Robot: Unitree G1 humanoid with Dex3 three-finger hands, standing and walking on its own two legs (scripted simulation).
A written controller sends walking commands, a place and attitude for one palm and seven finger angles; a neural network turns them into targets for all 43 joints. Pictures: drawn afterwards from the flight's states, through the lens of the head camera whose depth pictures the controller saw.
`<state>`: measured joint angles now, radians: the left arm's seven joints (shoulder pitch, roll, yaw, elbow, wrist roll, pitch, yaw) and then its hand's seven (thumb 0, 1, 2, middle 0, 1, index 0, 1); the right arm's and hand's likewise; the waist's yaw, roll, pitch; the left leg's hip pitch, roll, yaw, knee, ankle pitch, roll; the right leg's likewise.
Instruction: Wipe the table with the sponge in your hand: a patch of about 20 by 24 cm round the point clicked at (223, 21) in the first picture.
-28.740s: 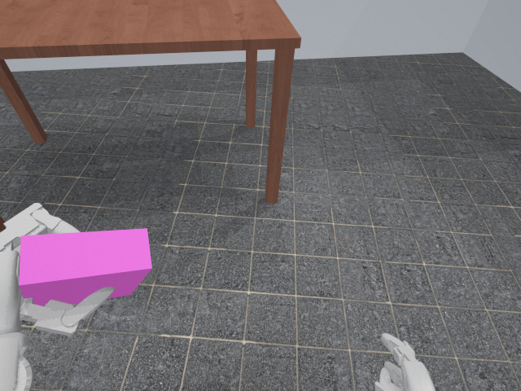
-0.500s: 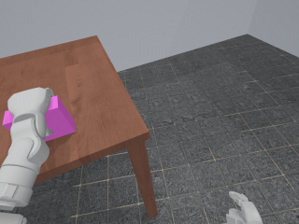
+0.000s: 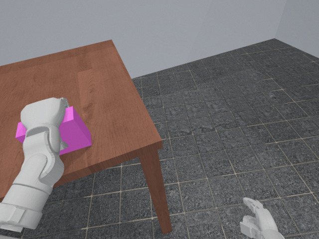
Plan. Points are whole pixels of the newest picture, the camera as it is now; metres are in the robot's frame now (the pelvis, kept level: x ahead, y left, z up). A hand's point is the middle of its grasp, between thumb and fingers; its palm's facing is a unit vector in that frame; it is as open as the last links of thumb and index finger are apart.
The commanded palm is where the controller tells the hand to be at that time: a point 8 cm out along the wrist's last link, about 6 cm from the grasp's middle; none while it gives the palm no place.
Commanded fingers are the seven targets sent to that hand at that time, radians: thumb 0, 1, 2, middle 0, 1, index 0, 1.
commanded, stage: slide across to the third lane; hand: left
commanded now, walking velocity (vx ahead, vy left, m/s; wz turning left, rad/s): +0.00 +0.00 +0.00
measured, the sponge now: (61, 138) +0.31 +0.31 +0.11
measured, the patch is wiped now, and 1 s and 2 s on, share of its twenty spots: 0.80 0.95 0.95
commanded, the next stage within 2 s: wipe forward along the third lane in 0.40 s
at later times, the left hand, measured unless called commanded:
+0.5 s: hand (83, 119) +0.34 +0.24 +0.15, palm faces +0.07 -0.02 -1.00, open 9.3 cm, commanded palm +0.31 +0.23 +0.21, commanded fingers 0.00 0.10 1.30 -1.20 -1.60 -1.20 -1.60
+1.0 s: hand (83, 110) +0.38 +0.26 +0.15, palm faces -0.02 +0.00 -1.00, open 9.3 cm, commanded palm +0.36 +0.26 +0.19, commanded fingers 0.00 0.10 1.30 -1.20 -1.60 -1.20 -1.60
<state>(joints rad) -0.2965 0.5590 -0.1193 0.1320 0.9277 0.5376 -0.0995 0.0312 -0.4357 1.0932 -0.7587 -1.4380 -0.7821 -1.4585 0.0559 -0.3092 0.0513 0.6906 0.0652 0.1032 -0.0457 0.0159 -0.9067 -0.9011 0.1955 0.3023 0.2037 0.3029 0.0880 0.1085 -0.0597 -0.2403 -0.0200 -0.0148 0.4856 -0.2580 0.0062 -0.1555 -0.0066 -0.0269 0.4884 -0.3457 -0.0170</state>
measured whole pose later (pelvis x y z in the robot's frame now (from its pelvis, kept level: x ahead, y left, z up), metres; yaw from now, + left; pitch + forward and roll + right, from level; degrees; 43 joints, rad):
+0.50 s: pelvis -0.01 +0.00 +0.00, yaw +0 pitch +0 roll +1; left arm -0.45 0.45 -0.26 0.22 0.94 0.60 -0.08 0.01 -0.46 1.10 -0.79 -1.41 -0.81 -1.41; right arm 0.03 -0.28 0.07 0.71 0.06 0.10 -0.03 0.02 -0.91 -0.90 0.20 0.30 0.20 0.30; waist 0.09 0.10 -0.07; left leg -0.22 -0.02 -0.01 0.45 -0.23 0.00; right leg -0.15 -0.01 -0.02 0.47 -0.33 -0.02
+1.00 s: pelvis +0.00 -0.02 +0.00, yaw -1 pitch +2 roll +1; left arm -0.59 0.51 -0.15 0.54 0.96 0.44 -0.10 -0.01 -0.47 1.10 -0.80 -1.40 -0.82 -1.40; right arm 0.13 -0.32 0.04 0.75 0.06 0.11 -0.06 0.01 -0.91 -0.90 0.20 0.30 0.20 0.30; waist 0.03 0.08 -0.08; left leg -0.24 0.01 -0.01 0.44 -0.24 -0.02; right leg -0.17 0.02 -0.02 0.47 -0.33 -0.04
